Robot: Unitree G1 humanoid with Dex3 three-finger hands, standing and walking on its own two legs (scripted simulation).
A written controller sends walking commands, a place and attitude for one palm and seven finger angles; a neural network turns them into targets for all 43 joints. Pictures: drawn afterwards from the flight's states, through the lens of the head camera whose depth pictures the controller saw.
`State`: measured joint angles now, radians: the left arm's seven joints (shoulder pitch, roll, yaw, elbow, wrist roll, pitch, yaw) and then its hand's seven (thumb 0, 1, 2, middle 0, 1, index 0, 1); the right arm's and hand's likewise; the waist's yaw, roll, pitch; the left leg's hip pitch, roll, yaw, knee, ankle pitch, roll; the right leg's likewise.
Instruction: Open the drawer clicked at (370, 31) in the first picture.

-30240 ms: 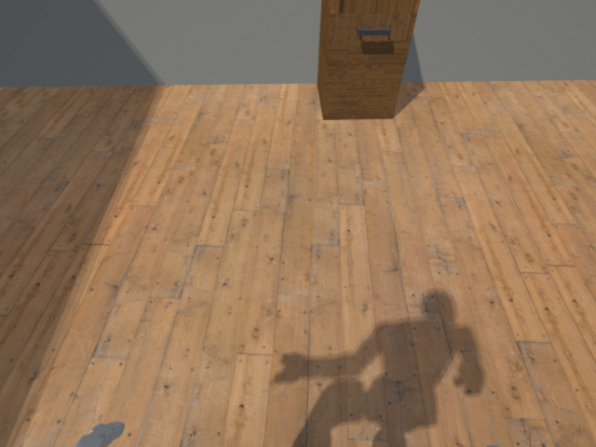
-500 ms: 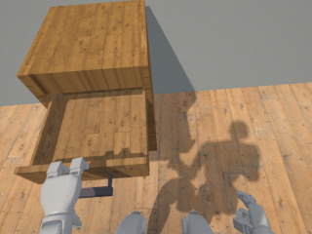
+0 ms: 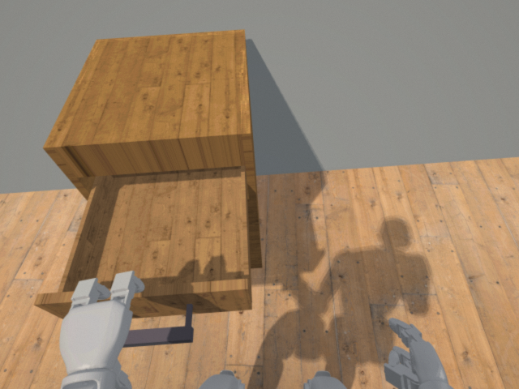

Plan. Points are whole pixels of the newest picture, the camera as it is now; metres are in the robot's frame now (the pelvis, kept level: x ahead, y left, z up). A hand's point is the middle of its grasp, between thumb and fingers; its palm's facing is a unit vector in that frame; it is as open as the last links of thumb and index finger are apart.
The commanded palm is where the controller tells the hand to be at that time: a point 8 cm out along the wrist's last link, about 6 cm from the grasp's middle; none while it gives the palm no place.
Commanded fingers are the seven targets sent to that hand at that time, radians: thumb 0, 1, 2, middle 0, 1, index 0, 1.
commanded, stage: lift the hand off the handle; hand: left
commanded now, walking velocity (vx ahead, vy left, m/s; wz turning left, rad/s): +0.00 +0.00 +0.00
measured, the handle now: (149, 324) +0.25 +0.24 -0.16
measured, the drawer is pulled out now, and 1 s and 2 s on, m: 0.30 0.30 0.30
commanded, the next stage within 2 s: draw the hand back to the body in 0.54 s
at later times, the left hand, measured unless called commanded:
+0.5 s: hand (114, 322) +0.21 +0.23 +0.00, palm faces +0.02 -0.09 -1.00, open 13.9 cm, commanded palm +0.19 +0.23 +0.05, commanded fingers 0.00 -0.50 0.30 -0.30 -1.20 -0.30 -1.20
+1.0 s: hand (82, 319) +0.20 +0.25 +0.05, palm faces +0.01 -0.08 -1.00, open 13.9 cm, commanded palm +0.18 +0.24 +0.11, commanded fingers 0.00 -0.50 0.30 -0.30 -1.20 -0.30 -1.20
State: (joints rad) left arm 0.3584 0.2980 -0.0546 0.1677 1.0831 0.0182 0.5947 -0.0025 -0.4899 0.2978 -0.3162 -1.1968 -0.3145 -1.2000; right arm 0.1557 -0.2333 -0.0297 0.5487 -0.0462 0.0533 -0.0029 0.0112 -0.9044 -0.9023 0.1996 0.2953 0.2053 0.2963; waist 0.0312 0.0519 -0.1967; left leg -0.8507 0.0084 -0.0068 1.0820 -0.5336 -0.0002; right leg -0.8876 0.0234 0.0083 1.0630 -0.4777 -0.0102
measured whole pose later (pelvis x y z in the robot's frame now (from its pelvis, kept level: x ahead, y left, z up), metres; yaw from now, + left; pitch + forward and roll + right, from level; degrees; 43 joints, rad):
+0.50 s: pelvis +0.01 +0.01 +0.02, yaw +0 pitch +14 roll +0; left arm 0.39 0.29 -0.10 0.07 1.07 0.06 0.55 0.00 -0.49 0.30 -0.32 -1.20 -0.31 -1.20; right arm 0.17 -0.23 -0.03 0.53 -0.04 0.07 0.02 0.01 -0.90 -0.90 0.20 0.30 0.20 0.30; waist 0.04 0.07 -0.17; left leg -0.71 0.00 0.01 0.97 -0.50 0.01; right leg -0.75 0.02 0.02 0.96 -0.45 0.00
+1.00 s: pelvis +0.02 +0.00 +0.04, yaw +0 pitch +10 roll +0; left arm 0.47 0.35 -0.04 -0.06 0.97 0.10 0.42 0.00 -0.49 0.30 -0.31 -1.20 -0.31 -1.20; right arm 0.18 -0.25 -0.02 0.53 -0.01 0.06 0.01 0.01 -0.91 -0.90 0.20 0.30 0.20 0.30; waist 0.06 0.08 -0.15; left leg -0.55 0.00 0.00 0.83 -0.46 0.00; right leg -0.60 0.02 0.02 0.84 -0.42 -0.01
